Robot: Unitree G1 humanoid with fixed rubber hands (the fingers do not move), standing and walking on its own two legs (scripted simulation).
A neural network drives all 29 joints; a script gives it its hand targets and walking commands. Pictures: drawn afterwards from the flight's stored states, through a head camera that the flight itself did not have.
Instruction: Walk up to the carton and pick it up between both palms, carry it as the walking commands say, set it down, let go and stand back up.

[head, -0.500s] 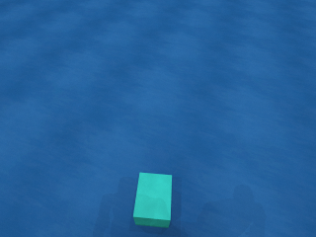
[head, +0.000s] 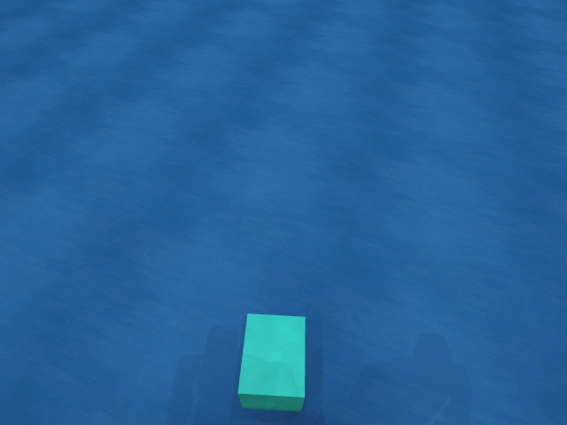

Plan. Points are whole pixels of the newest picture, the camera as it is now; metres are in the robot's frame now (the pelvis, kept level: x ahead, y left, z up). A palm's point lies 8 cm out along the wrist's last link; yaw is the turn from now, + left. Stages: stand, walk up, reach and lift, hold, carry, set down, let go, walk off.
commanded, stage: stand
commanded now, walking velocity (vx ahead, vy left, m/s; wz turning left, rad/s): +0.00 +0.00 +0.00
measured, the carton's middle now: (274, 362) +0.43 +0.03 -0.68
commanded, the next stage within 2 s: reach and lift in 0.24 s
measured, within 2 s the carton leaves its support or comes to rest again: neither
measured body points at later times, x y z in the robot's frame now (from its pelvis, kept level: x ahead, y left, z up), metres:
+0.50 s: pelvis +0.00 +0.00 -0.03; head +0.05 +0.01 +0.42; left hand +0.17 +0.23 -0.14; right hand +0.18 -0.22 -0.14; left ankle +0.01 +0.11 -0.74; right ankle +0.00 -0.12 -0.74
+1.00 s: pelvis -0.05 +0.00 -0.08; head +0.07 +0.01 +0.35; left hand +0.21 +0.23 -0.19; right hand +0.21 -0.20 -0.18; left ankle +0.01 +0.11 -0.74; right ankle +0.00 -0.12 -0.74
